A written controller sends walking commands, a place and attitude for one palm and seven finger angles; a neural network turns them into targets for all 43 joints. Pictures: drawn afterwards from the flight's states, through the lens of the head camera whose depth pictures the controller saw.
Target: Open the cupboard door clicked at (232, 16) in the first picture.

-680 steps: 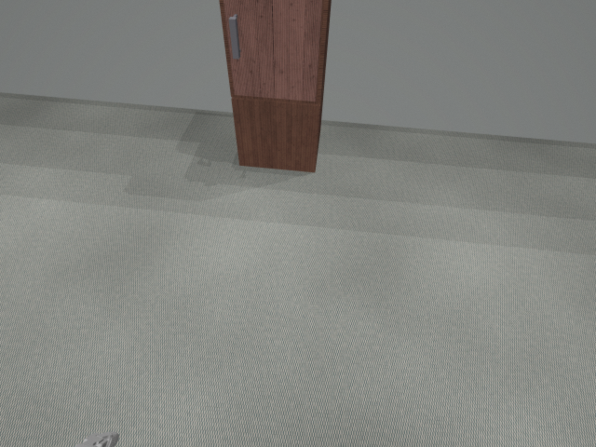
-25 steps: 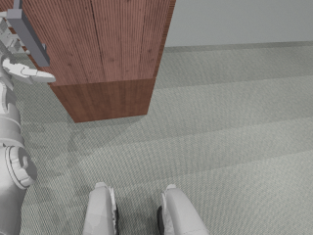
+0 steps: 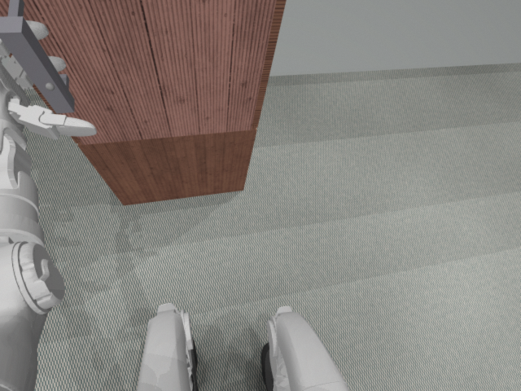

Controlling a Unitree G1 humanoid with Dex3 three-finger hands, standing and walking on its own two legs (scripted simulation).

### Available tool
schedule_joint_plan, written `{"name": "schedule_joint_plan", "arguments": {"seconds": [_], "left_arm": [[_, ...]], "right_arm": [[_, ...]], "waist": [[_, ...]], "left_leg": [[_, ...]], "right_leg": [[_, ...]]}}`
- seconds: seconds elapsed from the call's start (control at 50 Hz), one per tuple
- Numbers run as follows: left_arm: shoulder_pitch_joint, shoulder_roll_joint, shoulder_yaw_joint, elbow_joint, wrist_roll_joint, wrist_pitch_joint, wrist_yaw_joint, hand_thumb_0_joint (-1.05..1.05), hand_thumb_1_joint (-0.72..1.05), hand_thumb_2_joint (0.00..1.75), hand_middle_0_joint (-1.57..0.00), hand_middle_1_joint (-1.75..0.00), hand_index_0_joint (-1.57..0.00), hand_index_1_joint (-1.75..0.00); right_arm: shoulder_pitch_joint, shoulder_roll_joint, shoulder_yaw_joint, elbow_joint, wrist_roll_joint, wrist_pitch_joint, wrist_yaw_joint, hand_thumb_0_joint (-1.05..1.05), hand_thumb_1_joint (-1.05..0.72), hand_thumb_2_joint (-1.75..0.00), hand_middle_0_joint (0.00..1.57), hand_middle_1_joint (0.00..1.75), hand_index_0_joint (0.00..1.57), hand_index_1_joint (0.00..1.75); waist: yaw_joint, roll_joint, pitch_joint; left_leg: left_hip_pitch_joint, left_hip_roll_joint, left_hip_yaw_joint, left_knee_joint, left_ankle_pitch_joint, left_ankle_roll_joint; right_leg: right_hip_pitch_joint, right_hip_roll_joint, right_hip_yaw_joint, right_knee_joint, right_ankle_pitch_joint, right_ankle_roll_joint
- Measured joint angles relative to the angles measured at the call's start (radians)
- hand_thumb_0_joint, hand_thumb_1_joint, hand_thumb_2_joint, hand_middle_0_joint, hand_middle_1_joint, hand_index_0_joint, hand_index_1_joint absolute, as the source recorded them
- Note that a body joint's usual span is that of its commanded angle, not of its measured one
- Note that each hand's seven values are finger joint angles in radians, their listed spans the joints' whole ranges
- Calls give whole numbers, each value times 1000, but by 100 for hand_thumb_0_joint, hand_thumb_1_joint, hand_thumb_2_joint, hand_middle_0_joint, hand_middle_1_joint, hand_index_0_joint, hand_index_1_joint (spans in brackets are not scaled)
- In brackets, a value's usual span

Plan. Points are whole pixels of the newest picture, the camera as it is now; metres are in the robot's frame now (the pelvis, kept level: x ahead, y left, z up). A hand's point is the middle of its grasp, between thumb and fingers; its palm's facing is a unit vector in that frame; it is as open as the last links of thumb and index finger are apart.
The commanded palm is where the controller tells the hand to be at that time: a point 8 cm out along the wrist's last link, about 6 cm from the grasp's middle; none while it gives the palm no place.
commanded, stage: slide the fingers in behind the handle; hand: left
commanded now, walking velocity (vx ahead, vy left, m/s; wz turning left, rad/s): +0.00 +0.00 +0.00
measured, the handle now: (43, 59) +0.57 +0.27 +0.06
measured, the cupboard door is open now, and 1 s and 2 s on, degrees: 0 0 45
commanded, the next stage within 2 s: close the thumb around the handle in 0.14 s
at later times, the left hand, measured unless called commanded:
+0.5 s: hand (52, 88) +0.52 +0.25 +0.06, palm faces +0.13 -0.99 -0.02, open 12.1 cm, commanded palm +0.50 +0.27 +0.06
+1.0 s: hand (56, 87) +0.52 +0.24 +0.07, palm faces +0.13 -0.99 -0.01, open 6.1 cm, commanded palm +0.50 +0.27 +0.06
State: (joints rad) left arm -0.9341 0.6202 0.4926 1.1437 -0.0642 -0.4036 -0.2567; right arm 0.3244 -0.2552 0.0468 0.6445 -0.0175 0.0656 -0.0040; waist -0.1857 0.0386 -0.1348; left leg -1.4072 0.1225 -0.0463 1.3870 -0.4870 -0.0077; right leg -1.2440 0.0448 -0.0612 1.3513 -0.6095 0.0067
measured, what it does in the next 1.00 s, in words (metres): stands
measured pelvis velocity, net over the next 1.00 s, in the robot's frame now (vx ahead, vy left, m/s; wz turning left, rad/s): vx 0.00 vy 0.00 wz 0.00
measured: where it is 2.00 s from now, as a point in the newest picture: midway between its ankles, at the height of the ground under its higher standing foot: (232, 390)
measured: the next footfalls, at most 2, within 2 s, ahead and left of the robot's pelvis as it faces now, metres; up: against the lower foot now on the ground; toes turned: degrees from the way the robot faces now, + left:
none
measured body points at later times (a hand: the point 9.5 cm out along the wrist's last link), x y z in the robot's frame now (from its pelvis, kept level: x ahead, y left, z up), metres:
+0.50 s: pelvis +0.00 +0.00 +0.00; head +0.16 +0.05 +0.42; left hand +0.51 +0.30 +0.07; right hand +0.02 -0.26 -0.11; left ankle +0.07 +0.13 -0.59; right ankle +0.01 -0.13 -0.59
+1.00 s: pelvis +0.00 +0.00 +0.00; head +0.16 +0.04 +0.42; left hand +0.51 +0.29 +0.07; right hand +0.02 -0.26 -0.11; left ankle +0.07 +0.13 -0.59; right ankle +0.01 -0.13 -0.59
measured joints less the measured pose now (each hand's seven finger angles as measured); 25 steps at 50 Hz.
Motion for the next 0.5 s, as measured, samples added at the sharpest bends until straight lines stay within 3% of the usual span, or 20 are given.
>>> {"name": "schedule_joint_plan", "arguments": {"seconds": [0.16,0.32,0.5], "left_arm": [[5,-20,-21,-6,-9,-2,3,-1,-50,30,-30,-120,-30,-120],[3,-32,-26,5,1,-9,17,-1,-49,30,-30,-120,-31,-120],[-6,-27,-28,19,8,-19,28,-1,-20,42,-32,-123,-33,-123]], "right_arm": [[6,5,-1,15,0,-4,-1,0,-91,-90,20,30,21,30],[0,3,-3,8,-5,-2,1,0,-91,-90,20,30,21,30],[-1,1,0,3,-6,-1,2,0,-91,-90,20,30,21,30]], "waist": [[11,-1,-2],[4,0,-8],[1,0,-5]], "left_leg": [[8,-6,-2,-10,4,1],[14,-8,-1,-12,4,4],[9,-10,2,-9,6,7]], "right_leg": [[12,-5,-3,-12,2,2],[19,-6,-2,-17,4,4],[13,-8,1,-12,6,7]]}}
